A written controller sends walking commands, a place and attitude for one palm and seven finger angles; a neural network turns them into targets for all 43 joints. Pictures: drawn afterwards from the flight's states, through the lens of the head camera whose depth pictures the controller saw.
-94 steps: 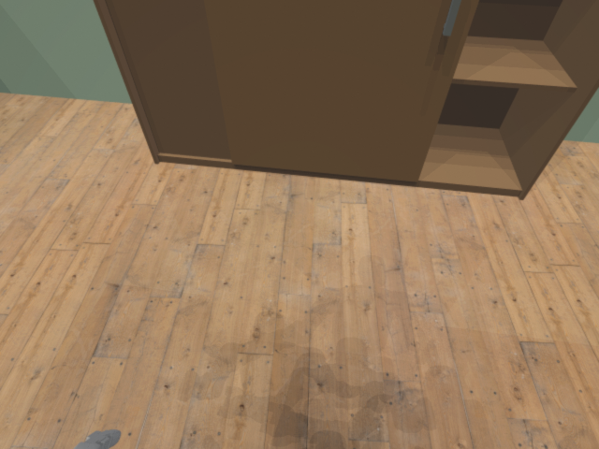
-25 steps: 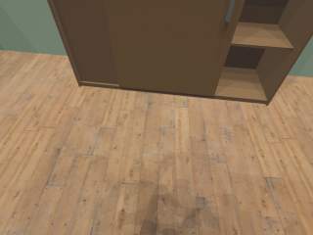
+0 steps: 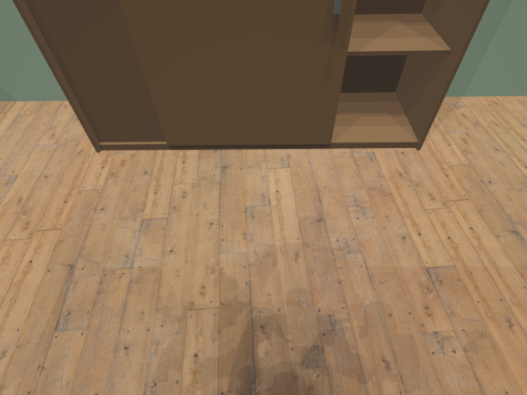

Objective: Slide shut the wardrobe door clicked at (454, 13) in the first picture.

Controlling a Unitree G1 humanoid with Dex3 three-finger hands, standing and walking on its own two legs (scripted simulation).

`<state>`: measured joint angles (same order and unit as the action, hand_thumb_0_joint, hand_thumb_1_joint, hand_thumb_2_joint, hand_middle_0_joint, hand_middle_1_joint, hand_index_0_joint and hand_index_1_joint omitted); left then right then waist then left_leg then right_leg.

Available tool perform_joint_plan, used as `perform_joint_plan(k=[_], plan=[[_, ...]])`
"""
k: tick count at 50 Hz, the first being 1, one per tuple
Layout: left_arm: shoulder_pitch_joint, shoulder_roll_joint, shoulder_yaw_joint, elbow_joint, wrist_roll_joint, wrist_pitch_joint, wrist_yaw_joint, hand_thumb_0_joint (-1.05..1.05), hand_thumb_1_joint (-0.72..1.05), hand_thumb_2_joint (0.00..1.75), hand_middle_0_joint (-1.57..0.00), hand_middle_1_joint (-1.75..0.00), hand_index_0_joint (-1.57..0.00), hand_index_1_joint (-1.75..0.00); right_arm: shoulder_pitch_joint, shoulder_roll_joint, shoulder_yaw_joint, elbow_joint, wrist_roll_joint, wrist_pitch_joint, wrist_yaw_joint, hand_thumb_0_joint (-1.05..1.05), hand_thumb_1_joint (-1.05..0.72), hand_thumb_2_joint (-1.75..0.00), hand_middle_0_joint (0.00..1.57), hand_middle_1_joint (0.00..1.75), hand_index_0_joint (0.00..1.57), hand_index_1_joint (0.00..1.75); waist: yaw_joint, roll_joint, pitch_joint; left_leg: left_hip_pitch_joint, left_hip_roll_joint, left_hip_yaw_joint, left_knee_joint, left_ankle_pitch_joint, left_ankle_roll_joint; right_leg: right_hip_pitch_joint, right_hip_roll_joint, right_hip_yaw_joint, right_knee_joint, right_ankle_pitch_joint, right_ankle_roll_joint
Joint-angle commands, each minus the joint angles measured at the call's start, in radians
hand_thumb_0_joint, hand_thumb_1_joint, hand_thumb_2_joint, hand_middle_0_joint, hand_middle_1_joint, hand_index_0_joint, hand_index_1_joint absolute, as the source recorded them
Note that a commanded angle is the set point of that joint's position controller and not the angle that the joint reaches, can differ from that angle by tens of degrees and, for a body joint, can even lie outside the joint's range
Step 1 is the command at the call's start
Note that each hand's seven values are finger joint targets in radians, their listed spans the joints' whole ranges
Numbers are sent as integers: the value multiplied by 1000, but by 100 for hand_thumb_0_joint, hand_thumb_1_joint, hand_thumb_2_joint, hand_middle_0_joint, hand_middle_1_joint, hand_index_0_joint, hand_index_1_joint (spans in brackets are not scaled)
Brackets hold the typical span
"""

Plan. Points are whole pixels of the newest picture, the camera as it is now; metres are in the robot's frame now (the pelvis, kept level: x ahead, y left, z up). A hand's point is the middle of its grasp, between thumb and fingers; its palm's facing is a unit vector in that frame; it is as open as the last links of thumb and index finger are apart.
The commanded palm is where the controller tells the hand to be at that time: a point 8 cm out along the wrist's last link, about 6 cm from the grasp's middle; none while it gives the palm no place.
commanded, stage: walk to a spot facing it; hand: left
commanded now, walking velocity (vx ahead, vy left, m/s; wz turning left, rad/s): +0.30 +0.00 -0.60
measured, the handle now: out of the picture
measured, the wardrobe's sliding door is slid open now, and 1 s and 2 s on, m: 0.50 0.50 0.50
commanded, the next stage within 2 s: turn to face it in 1.80 s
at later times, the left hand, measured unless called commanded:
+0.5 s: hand out of the picture +0.12 +0.24 -0.17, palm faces -0.10 -0.97 -0.20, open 7.4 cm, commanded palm none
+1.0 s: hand (284, 205) +0.57 +0.01 -0.15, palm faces -0.60 -0.78 -0.20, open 7.4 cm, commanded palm none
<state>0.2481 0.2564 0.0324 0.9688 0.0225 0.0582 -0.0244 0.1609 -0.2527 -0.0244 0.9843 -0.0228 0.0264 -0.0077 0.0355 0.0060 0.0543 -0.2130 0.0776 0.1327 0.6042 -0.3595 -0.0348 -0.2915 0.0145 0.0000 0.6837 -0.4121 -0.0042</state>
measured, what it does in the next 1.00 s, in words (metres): walks ahead, turning right: left foot, then right foot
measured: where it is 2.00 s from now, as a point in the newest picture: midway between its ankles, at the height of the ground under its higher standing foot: (347, 284)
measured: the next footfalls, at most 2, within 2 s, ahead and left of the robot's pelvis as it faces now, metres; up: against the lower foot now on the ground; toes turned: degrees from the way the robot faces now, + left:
left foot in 0.48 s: +0.26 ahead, +0.14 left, +0.00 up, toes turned -10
right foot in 0.98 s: +0.40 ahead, -0.19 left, +0.00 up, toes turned -39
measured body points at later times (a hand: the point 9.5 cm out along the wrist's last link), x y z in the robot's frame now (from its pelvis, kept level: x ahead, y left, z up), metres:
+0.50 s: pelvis +0.14 +0.04 +0.00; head +0.17 +0.05 +0.45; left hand +0.12 +0.29 -0.15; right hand +0.23 -0.22 -0.12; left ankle +0.22 +0.15 -0.73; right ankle +0.00 -0.08 -0.71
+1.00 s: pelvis +0.33 -0.05 -0.01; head +0.37 -0.08 +0.44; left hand +0.60 +0.05 -0.14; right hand +0.09 -0.16 -0.14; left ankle +0.23 +0.14 -0.69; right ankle +0.37 -0.17 -0.73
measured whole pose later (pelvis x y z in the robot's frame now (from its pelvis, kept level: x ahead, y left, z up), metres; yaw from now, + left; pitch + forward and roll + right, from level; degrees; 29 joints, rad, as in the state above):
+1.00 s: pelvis +0.33 -0.05 -0.01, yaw -31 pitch +0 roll +0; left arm 0.00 0.21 0.05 0.89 0.03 -0.02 -0.04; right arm 0.52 -0.18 -0.03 1.12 -0.02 -0.03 -0.01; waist -0.08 -0.01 0.12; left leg -0.03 0.17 0.29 0.76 -0.52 -0.06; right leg -0.46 -0.02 -0.15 0.63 -0.17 -0.09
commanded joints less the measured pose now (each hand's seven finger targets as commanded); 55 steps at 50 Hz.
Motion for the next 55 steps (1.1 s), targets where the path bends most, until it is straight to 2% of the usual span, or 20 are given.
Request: perform_joint_plan(k=[1, 2, 4, 8, 19, 22, 23, 24, 25, 28, 31, 36, 42, 45, 47, 48, 49, 50, 53, 55], plan=[[269, 256, 67, -36, 5, -64, 24, 0, 90, 90, -20, -30, -20, -30, -146, -111, -30, -170, 5, -23, 7, 0, -90, -90, 20, 30, 20, 30, 108, -386, 55, -571, -50, -55, 513, -296, -7, 187, -373, 738, -569, -202, -184], [249, 237, 68, -46, -2, -75, 36, 0, 90, 90, -20, -30, -20, -30, -179, -141, -38, -177, 4, -33, 7, 0, -90, -90, 20, 30, 20, 30, 93, -265, 81, -561, -13, -169, 566, -174, 6, 142, -355, 766, -591, -207, -210], [143, 171, 52, -69, -1, -93, 32, 0, 90, 90, -20, -30, -20, -30, -106, -125, -46, -142, 0, -51, 16, 0, -90, -90, 20, 30, 20, 30, 5, -70, 45, -507, 30, -171, 536, -10, -5, 157, -289, 554, -504, -38, -218], [176, 122, 49, -49, -2, -116, 27, 0, 90, 90, -20, -30, -20, -30, -47, -69, -48, -117, 1, -48, 19, 0, -90, -90, 20, 30, 20, 30, -14, -99, -9, -431, 19, -122, 461, 102, -28, 164, -205, 370, -465, 232, -189], [225, 123, 65, -6, 9, -109, 36, 0, 90, 90, -20, -30, -20, -30, -148, -28, -42, -188, 15, -84, 21, 0, -90, -90, 20, 30, 20, 30, 28, -164, -4, -280, -35, -86, 83, 60, -13, 192, -189, 396, -373, 393, -180], [143, 107, 73, -25, 1, -107, 33, 0, 90, 90, -20, -30, -20, -30, 99, -85, -55, -111, 14, -100, -4, 0, -90, -90, 20, 30, 20, 30, -93, -85, -76, 180, -36, -97, -163, 129, 11, -28, -82, 317, -121, 436, -116], [169, 54, 71, -40, -13, -105, 21, 0, 90, 90, -20, -30, -20, -30, 253, -197, -80, -71, 1, -107, -18, 0, -90, -90, 20, 30, 20, 30, -144, 157, -204, 443, 199, -356, -214, 25, 72, -213, 28, 205, 150, 212, -71], [166, 20, 65, -65, -13, -112, 9, 0, 90, 90, -20, -30, -20, -30, 344, -259, -87, -55, -3, -102, -17, 0, -90, -90, 20, 30, 20, 30, -143, 315, -218, 468, 436, -642, -330, -20, 162, -377, 78, 62, 435, -161, -24], [110, 47, 67, -73, -5, -112, 7, 0, 90, 90, -20, -30, -20, -30, 293, -212, -75, -66, -1, -95, -15, 0, -90, -90, 20, 30, 20, 30, -138, 183, -150, 323, 451, -658, -381, -146, 201, -396, 14, 76, 554, -145, -29], [39, 29, 68, -67, 13, -85, -20, 0, 90, 90, -20, -30, -20, -30, 145, -67, -38, -80, -1, -107, -14, 0, -90, -90, 20, 30, 20, 30, -55, 126, 53, 45, 317, -360, -424, -72, 145, -399, -97, 41, 600, 59, -13], [51, -9, 61, -67, 14, -57, -28, 0, 90, 90, -20, -30, -20, -30, 163, -38, -30, -57, 3, -124, -20, 0, -90, -90, 20, 30, 20, 30, -23, 123, 28, 18, 256, -155, -410, 169, 129, -354, -113, 13, 553, 169, 7], [-86, -24, 49, -113, 18, -44, -34, 0, 90, 90, -20, -30, -20, -30, 250, -39, -34, -10, 3, -131, -20, 0, -90, -90, 20, 30, 20, 30, -42, 93, 48, 156, 252, -48, -411, 362, 146, -466, -128, -30, 394, 272, 28], [-291, -38, 29, -160, 10, -54, -35, 0, 90, 90, -20, -30, -20, -30, 334, -65, -35, 42, -9, -117, -15, 0, -90, -90, 20, 30, 20, 30, -98, 100, 91, 206, 259, 63, -370, 548, 139, -342, -86, -117, 59, 264, -12], [-239, -13, 33, -141, 9, -65, -28, 0, 90, 90, -20, -30, -20, -30, 338, -96, -40, 56, -8, -108, -15, 0, -90, -90, 20, 30, 20, 30, -65, 129, 28, 270, 269, 119, -225, 874, 124, -196, -28, -157, -19, 178, -61], [-22, 38, 47, -69, 15, -84, -17, 0, 90, 90, -20, -30, -20, -30, 318, -115, -37, 52, -1, -102, -11, 0, -90, -90, 20, 30, 20, 30, 40, 101, -105, 182, 225, 163, 94, 978, 74, 150, 34, -203, -135, 226, -91], [117, 132, 71, -26, 19, -98, -6, 0, 90, 90, -20, -30, -20, -30, 326, -84, -31, 41, 14, -101, 2, 0, -90, -90, 20, 30, 20, 30, 100, -1, -227, -80, 190, 159, 364, 677, 37, 486, -115, -34, -153, 275, -144], [231, 249, 97, 0, 4, -106, 10, 0, 90, 90, -20, -30, -20, -30, 350, -11, -20, 1, 26, -106, -4, 0, -90, -90, 20, 30, 20, 30, 106, -195, -383, -394, 13, 108, 737, -209, -21, 733, -454, 490, -213, 475, -286], [231, 279, 102, 0, -17, -99, 17, 0, 90, 90, -20, -30, -20, -30, 249, -49, -26, -22, 27, -109, -10, 0, -90, -90, 20, 30, 20, 30, 124, -138, -405, -435, 31, -53, 828, -216, 4, 667, -475, 519, -297, 526, -313], [20, 132, 60, -31, -15, -107, 31, 0, 90, 90, -20, -30, -20, -30, 182, -31, -33, -8, 2, -83, -8, 0, -90, -90, 20, 30, 20, 30, -1, -8, -85, -406, 124, -109, 739, -6, -2, 221, -344, 249, -373, 467, -216], [-44, 88, 48, -34, -5, -119, 33, 0, 90, 90, -20, -30, -20, -30, 273, 10, -29, 27, -6, -55, -4, 0, -90, -90, 20, 30, 20, 30, -75, -51, -53, -307, 123, -89, 624, 29, -14, 47, -283, 136, -428, 406, -189]])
